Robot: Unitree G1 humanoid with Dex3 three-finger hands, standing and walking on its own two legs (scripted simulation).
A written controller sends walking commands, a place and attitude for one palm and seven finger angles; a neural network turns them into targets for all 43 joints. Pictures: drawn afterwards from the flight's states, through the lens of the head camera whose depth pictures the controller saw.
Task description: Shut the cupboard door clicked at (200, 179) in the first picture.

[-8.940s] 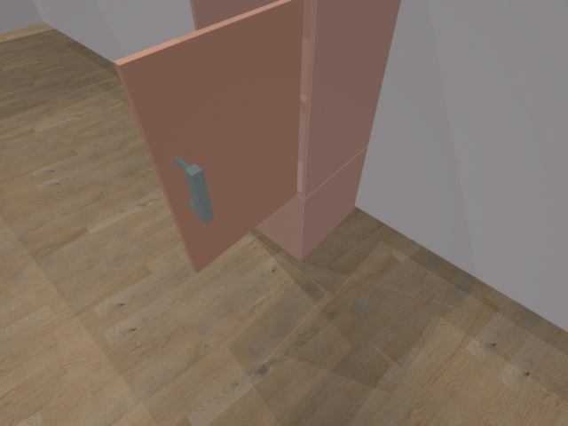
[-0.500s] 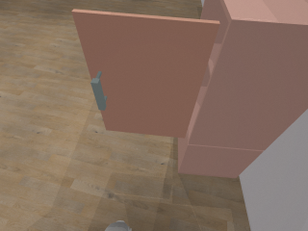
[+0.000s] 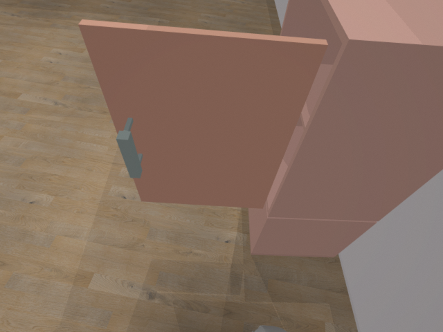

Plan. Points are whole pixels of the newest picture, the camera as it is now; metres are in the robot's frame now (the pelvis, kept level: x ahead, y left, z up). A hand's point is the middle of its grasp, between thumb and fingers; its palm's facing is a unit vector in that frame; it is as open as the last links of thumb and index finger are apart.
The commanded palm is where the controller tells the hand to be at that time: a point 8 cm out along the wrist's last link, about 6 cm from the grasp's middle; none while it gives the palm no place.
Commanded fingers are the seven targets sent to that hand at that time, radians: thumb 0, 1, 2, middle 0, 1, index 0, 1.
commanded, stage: come to a stop and stand still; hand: left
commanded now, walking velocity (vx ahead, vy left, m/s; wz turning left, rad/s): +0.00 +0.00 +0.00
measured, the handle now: (132, 148) +0.50 +0.24 -0.03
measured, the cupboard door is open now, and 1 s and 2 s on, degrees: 89 89 89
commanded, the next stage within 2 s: look again from close up in 0.98 s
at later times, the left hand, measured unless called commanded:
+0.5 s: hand out of the picture +0.04 +0.11 -0.18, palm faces +0.05 -0.98 -0.19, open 7.2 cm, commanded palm none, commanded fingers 0.00 0.90 0.90 -0.20 -0.30 -0.20 -0.30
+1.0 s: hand out of the picture +0.00 +0.08 -0.18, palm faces +0.04 -0.98 -0.17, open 7.4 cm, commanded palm none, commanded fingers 0.00 0.90 0.90 -0.20 -0.30 -0.20 -0.30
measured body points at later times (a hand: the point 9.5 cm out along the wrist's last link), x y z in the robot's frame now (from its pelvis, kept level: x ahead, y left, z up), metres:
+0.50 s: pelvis -0.01 -0.07 +0.00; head +0.01 -0.06 +0.45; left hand +0.03 +0.16 -0.16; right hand +0.01 -0.30 -0.16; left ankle -0.02 +0.05 -0.74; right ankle -0.04 -0.16 -0.74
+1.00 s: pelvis +0.01 -0.09 +0.00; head +0.02 -0.08 +0.45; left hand +0.00 +0.13 -0.16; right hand +0.00 -0.31 -0.16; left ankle -0.02 +0.05 -0.74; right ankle -0.04 -0.16 -0.74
